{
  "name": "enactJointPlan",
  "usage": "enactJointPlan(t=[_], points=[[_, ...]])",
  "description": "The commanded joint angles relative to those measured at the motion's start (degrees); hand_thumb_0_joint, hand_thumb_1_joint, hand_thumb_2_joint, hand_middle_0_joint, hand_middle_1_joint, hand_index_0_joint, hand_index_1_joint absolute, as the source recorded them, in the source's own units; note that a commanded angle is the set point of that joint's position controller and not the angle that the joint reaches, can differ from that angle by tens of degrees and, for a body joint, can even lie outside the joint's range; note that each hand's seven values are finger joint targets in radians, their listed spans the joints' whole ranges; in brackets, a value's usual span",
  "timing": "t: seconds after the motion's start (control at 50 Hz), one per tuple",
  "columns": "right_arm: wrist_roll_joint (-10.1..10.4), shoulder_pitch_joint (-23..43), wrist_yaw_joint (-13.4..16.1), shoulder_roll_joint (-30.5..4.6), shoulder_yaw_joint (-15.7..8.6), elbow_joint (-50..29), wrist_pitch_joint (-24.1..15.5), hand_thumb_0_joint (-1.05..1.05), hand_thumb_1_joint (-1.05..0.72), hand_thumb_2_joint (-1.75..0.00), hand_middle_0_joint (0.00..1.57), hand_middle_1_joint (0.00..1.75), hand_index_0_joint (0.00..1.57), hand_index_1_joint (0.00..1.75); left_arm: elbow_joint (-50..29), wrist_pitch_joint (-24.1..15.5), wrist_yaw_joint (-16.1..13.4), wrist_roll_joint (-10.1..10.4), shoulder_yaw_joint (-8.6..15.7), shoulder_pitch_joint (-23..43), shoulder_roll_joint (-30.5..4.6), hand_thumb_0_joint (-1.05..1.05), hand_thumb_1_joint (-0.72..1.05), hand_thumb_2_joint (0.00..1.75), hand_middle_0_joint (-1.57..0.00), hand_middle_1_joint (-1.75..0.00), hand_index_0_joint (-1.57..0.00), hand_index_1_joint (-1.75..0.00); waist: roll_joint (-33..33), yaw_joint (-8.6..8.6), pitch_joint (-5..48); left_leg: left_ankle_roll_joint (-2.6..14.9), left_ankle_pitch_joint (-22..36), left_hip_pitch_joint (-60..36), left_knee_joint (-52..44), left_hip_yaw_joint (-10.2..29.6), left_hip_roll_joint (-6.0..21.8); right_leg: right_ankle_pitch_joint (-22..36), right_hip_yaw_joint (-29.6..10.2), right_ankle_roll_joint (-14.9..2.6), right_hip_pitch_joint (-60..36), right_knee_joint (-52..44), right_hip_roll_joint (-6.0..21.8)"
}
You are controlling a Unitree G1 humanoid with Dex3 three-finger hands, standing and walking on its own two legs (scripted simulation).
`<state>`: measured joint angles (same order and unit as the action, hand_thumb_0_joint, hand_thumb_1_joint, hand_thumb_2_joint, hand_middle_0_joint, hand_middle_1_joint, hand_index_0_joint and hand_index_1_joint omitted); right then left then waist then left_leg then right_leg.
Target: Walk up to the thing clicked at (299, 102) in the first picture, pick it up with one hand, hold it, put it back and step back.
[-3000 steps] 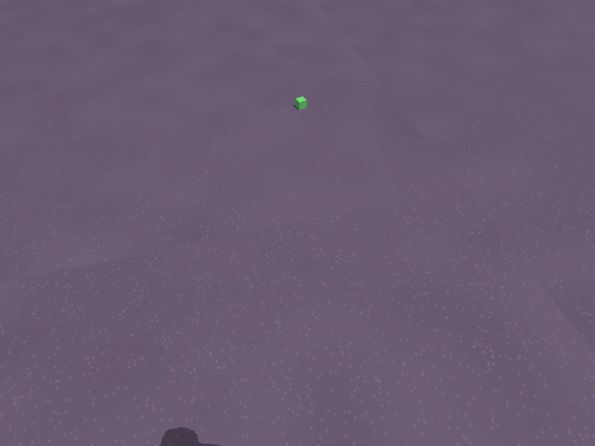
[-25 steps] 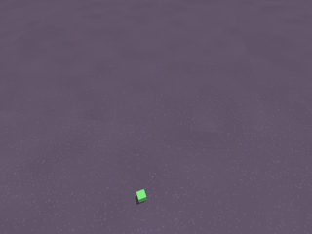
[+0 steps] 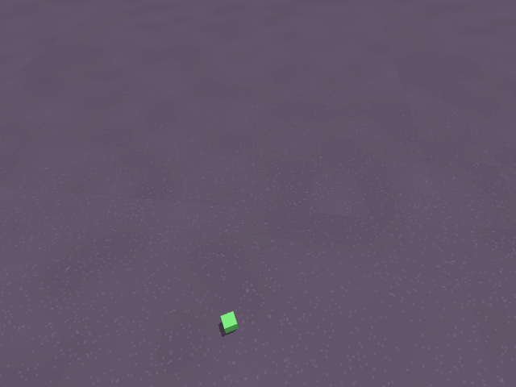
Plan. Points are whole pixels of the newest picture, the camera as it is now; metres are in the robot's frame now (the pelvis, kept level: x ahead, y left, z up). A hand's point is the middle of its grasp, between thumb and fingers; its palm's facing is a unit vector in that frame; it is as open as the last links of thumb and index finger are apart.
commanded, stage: stand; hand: left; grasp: from above
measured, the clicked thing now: (229, 322) +0.48 +0.19 -0.76
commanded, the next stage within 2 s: step back in 1.30 s
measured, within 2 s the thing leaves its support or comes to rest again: neither
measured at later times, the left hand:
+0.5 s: hand out of the picture +0.08 +0.23 -0.16, palm faces +0.01 -0.94 -0.33, open 7.4 cm
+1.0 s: hand out of the picture +0.09 +0.23 -0.16, palm faces +0.00 -0.94 -0.33, open 7.4 cm
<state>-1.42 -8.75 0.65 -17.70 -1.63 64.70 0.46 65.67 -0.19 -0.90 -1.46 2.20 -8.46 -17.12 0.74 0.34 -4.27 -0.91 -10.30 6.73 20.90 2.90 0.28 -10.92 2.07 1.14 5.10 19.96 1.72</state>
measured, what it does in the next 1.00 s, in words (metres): stands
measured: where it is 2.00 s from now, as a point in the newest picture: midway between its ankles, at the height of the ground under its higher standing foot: outside the picture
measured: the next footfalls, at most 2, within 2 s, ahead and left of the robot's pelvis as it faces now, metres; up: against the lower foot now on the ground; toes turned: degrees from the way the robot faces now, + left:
right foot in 1.94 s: -0.08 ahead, -0.10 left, +0.00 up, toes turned -1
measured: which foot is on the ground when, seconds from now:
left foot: down 0.00-1.00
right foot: down 0.00-1.00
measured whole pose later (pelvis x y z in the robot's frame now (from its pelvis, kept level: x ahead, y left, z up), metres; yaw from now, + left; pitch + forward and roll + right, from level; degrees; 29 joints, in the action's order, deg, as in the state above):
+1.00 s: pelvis +0.01 -0.01 +0.00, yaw -1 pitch -3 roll +0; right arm -1.1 -6.7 0.2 -18.8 -0.5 65.1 0.0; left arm 65.1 -0.7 -0.1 -0.9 1.7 -6.2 -18.6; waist 0.6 0.0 -3.4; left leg -2.1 -9.8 5.8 18.4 2.6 1.7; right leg -10.7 1.8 -0.1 5.0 18.5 0.4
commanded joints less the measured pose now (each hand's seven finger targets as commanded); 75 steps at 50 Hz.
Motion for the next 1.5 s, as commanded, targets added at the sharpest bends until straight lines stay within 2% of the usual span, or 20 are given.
enactJointPlan(t=[0.0, 0.18, 0.2, 0.26, 0.48, 0.5, 0.56, 0.7, 0.92, 0.98, 1.08, 1.26, 1.28, 1.3, 1.34, 1.36, 1.4, 1.42, 1.44, 1.48], points=[[0.2, 2.6, 0.7, -10.9, -1.6, -3.4, -1.8, 0.00, -0.90, -0.90, 0.20, 0.30, 0.20, 0.30, -3.2, -1.2, -0.8, 0.2, 1.7, 2.5, -11.5, 0.00, 0.90, 0.90, -0.20, -0.30, -0.20, -0.30, -0.3, 0.20, 3.6, 2.10, 7.4, 0.6, -3.7, 4.2, 5.6, 4.7, -4.8, -1.61, -0.8, -3.6, 5.7], [0.3, 2.6, 0.8, -11.2, -1.2, -2.7, -1.7, 0.00, -0.90, -0.90, 0.20, 0.30, 0.20, 0.30, -2.7, -1.0, -0.5, 0.4, 1.8, 3.1, -12.2, 0.00, 0.90, 0.90, -0.20, -0.30, -0.20, -0.30, -1.1, 0.17, 2.6, 1.60, 5.1, 0.8, -4.6, 4.0, 5.5, 1.9, -4.7, -1.71, -0.1, -4.6, 5.2], [0.2, 2.7, 0.8, -11.5, -1.3, -3.0, -1.8, 0.00, -0.90, -0.90, 0.20, 0.30, 0.20, 0.30, -3.0, -1.1, -0.5, 0.4, 1.8, 3.4, -12.1, 0.00, 0.90, 0.90, -0.20, -0.30, -0.20, -0.30, 0.2, 0.09, 3.7, 1.79, 7.2, 0.4, -4.1, 3.6, 5.9, 4.5, -5.1, -1.89, -1.1, -4.2, 5.7], [0.4, 2.5, 0.7, -11.3, -1.1, -2.7, -1.8, 0.00, -0.90, -0.90, 0.20, 0.30, 0.20, 0.30, -2.9, -1.1, -0.4, 0.4, 1.8, 3.9, -12.5, 0.00, 0.90, 0.90, -0.20, -0.30, -0.20, -0.30, -0.9, -0.13, 2.5, 1.53, 4.4, 1.5, -4.8, 3.8, 5.6, 1.4, -5.0, -1.65, -0.3, -4.9, 5.2], [0.4, 3.9, 0.7, -12.0, -1.1, -3.1, -2.1, 0.00, -0.90, -0.90, 0.20, 0.30, 0.20, 0.30, -3.4, -1.4, -0.4, 0.7, 1.7, 4.5, -12.5, 0.00, 0.90, 0.90, -0.20, -0.30, -0.20, -0.30, -0.3, -0.11, 6.0, 1.67, 12.6, -1.5, -3.3, 3.0, 6.4, 11.6, -4.7, -1.81, -2.1, -3.5, 5.8], [0.5, 3.5, 0.7, -11.7, -1.0, -2.8, -1.9, 0.00, -0.90, -0.90, 0.20, 0.30, 0.20, 0.30, -3.4, -1.4, -0.4, 0.6, 1.7, 4.5, -12.8, 0.00, 0.90, 0.90, -0.20, -0.30, -0.20, -0.30, -1.2, -0.23, 5.3, 1.34, 10.8, -1.2, -4.0, 3.2, 6.2, 9.5, -4.6, -1.74, -1.1, -3.8, 5.5], [0.4, 4.1, 0.7, -11.9, -1.1, -2.9, -1.9, 0.00, -0.90, -0.90, 0.20, 0.30, 0.20, 0.30, -3.4, -1.4, -0.4, 0.6, 1.7, 4.5, -12.9, 0.00, 0.90, 0.90, -0.20, -0.30, -0.20, -0.30, -1.0, -0.13, 6.1, 1.56, 12.4, -1.8, -3.5, 2.9, 6.4, 11.9, -4.5, -1.80, -2.0, -3.4, 5.8], [0.5, 4.2, 0.7, -12.2, -1.0, -2.9, -1.9, 0.00, -0.90, -0.90, 0.20, 0.30, 0.20, 0.30, -3.7, -1.4, -0.4, 0.7, 1.6, 5.0, -13.2, 0.00, 0.90, 0.90, -0.20, -0.30, -0.20, -0.30, -0.8, -0.22, 5.8, 1.39, 11.5, -1.2, -4.0, 2.7, 6.5, 11.1, -4.8, -1.95, -2.4, -3.5, 5.8], [0.5, 4.3, 0.2, -12.5, -1.0, -2.7, -1.8, 0.00, -0.90, -0.90, 0.20, 0.30, 0.20, 0.30, -3.7, -1.4, 0.0, 0.6, 1.4, 4.6, -13.7, 0.00, 0.90, 0.90, -0.20, -0.30, -0.20, -0.30, -0.4, -0.10, 3.1, 1.59, 3.6, 0.6, -5.7, 3.0, 6.4, 1.1, -5.5, -2.15, 0.3, -5.5, 5.4], [0.4, 3.9, 0.2, -12.4, -0.9, -2.7, -1.9, 0.00, -0.90, -0.90, 0.20, 0.30, 0.20, 0.30, -3.6, -1.4, 0.1, 0.7, 1.5, 4.8, -13.8, 0.00, 0.90, 0.90, -0.20, -0.30, -0.20, -0.30, -0.2, -0.30, 3.7, 1.60, 3.6, 0.6, -5.9, 3.1, 6.3, 1.7, -5.5, -2.26, 0.0, -5.0, 5.3], [0.5, 4.2, 0.3, -12.9, -0.9, -2.9, -2.3, 0.00, -0.90, -0.90, 0.20, 0.30, 0.20, 0.30, -3.8, -1.6, 0.1, 0.8, 1.3, 4.1, -13.8, 0.00, 0.90, 0.90, -0.20, -0.30, -0.20, -0.30, -0.1, 0.02, 5.4, 1.57, 9.3, -1.5, -5.0, 3.0, 6.8, 7.5, -5.4, -2.29, -0.8, -3.8, 5.6], [0.6, 3.2, 0.3, -13.1, -0.6, -2.4, -1.9, 0.00, -0.90, -0.90, 0.20, 0.30, 0.20, 0.30, -3.9, -1.6, 0.2, 0.8, 1.0, 4.0, -14.1, 0.00, 0.90, 0.90, -0.20, -0.30, -0.20, -0.30, 0.0, -0.40, 4.5, 1.36, 5.9, -0.5, -5.4, 2.8, 6.6, 5.1, -5.9, -2.25, 0.3, -4.5, 5.6], [1.3, 6.1, -0.2, -16.7, -1.9, -4.5, -1.1, 0.00, -0.90, -0.90, 0.20, 0.30, 0.20, 0.30, -5.0, -0.9, 0.0, 2.0, 3.8, 4.0, -18.6, 0.00, 0.90, 0.90, -0.20, -0.30, -0.20, -0.30, -0.8, -0.22, -1.4, 2.96, 16.5, 4.2, 2.2, 3.3, 5.4, 17.3, -6.7, -2.86, 4.1, 0.1, 5.4], [1.9, 5.2, -0.2, -15.4, -1.7, -5.4, -0.7, 0.00, -0.90, -0.90, 0.20, 0.30, 0.20, 0.30, -5.6, -0.7, -0.3, 2.3, 4.0, 3.1, -18.6, 0.00, 0.90, 0.90, -0.20, -0.30, -0.20, -0.30, -1.6, -0.37, 0.6, 2.82, 18.2, 4.3, 5.7, 1.8, 4.5, 21.8, -6.9, -4.18, 3.3, 1.2, 6.3], [2.4, 3.3, -0.3, -14.5, -1.9, -6.9, -0.1, 0.00, -0.90, -0.90, 0.20, 0.30, 0.20, 0.30, -7.9, -0.4, -0.3, 2.3, 4.7, 3.2, -19.2, 0.00, 0.90, 0.90, -0.20, -0.30, -0.20, -0.30, -4.2, -0.87, 5.2, 2.42, 14.3, 3.9, 13.7, -0.4, 1.4, 26.5, -10.0, -8.20, 3.1, 1.4, 10.0], [2.3, 1.8, -0.3, -14.1, -2.3, -7.5, 0.4, 0.00, -0.90, -0.90, 0.20, 0.30, 0.20, 0.30, -9.6, -0.2, -0.3, 1.9, 4.9, 4.9, -19.6, 0.00, 0.90, 0.90, -0.20, -0.30, -0.20, -0.30, -6.7, -1.45, 7.3, 2.20, 7.2, 4.4, 17.9, -1.7, -0.1, 27.2, -11.5, -10.72, 3.2, 1.6, 12.7], [1.6, 0.2, -0.5, -14.3, -3.2, -8.8, 1.4, 0.00, -0.90, -0.90, 0.20, 0.30, 0.20, 0.30, -12.8, 0.3, -0.4, 0.8, 5.0, 8.7, -19.6, 0.00, 0.90, 0.90, -0.20, -0.30, -0.20, -0.30, -10.9, -2.06, 8.5, 3.18, -16.3, 6.7, 28.4, -0.1, -2.2, 26.5, -14.7, -15.23, 6.7, 2.2, 18.0], [1.6, -0.9, -0.7, -14.4, -3.4, -9.7, 1.8, 0.00, -0.90, -0.90, 0.20, 0.30, 0.20, 0.30, -14.0, 0.5, -0.4, 0.4, 5.0, 9.2, -19.5, 0.00, 0.90, 0.90, -0.20, -0.30, -0.20, -0.30, -11.4, -2.26, 7.6, 3.65, -20.2, 7.5, 30.7, 1.3, -1.7, 25.8, -14.5, -15.85, 8.8, 3.6, 18.7], [1.7, -1.8, -0.9, -14.3, -3.5, -10.4, 1.9, 0.00, -0.90, -0.90, 0.20, 0.30, 0.20, 0.30, -15.0, 0.6, -0.5, 0.1, 5.0, 10.6, -19.5, 0.00, 0.90, 0.90, -0.20, -0.30, -0.20, -0.30, -12.2, -3.10, 6.7, 4.11, -19.9, 8.6, 29.7, 2.2, -0.7, 25.8, -13.6, -15.13, 9.0, 4.7, 18.1], [1.6, -2.8, -0.9, -14.3, -3.6, -11.0, 1.5, 0.00, -0.90, -0.90, 0.20, 0.30, 0.20, 0.30, -16.2, 0.9, -0.6, 0.1, 4.6, 10.8, -18.6, 0.00, 0.90, 0.90, -0.20, -0.30, -0.20, -0.30, -11.0, -2.78, 6.5, 3.72, -12.3, 9.9, 20.9, 0.1, -0.4, 25.3, -11.0, -11.93, 6.2, 9.6, 14.9]])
